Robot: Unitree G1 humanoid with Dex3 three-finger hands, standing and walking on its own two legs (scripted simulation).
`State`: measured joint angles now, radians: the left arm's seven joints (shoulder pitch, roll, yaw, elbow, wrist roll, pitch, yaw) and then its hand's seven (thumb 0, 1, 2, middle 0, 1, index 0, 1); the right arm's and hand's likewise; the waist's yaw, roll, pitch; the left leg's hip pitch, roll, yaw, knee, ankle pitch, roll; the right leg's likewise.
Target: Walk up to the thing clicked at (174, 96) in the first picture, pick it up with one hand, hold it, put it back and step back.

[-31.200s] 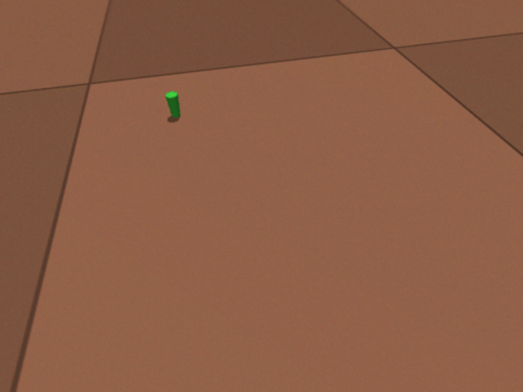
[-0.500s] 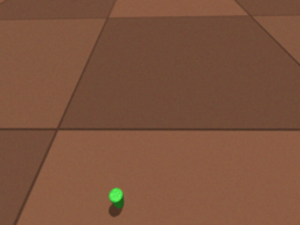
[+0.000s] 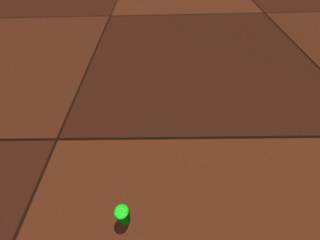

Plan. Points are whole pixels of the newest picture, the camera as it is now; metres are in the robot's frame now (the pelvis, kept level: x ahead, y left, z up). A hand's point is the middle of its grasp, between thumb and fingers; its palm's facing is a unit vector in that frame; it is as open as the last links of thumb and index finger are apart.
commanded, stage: stand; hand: left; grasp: from the side
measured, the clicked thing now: (123, 215) +0.39 +0.23 -0.70
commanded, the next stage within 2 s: step back in 0.56 s
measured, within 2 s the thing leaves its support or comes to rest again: neither
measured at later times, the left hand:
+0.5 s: hand out of the picture +0.08 +0.25 -0.16, palm faces -0.02 -0.94 -0.35, open 7.4 cm
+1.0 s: hand out of the picture +0.09 +0.31 -0.18, palm faces -0.03 -0.93 -0.37, open 7.4 cm
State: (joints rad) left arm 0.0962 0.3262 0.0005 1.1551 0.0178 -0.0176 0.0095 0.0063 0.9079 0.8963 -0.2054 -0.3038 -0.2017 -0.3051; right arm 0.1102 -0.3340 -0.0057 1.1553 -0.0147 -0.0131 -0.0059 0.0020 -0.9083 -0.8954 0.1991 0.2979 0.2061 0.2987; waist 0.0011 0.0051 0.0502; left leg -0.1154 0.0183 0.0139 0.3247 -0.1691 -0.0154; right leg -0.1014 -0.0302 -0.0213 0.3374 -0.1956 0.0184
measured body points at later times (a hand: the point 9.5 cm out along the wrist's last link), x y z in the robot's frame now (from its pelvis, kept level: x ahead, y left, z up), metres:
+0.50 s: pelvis +0.01 +0.00 +0.00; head +0.01 +0.00 +0.45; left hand +0.08 +0.30 -0.13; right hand +0.08 -0.30 -0.14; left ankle +0.01 +0.13 -0.75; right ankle -0.01 -0.13 -0.75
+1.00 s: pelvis -0.06 +0.04 -0.02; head +0.02 +0.07 +0.42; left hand +0.09 +0.35 -0.16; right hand -0.01 -0.28 -0.13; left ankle -0.04 +0.13 -0.75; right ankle -0.06 -0.11 -0.69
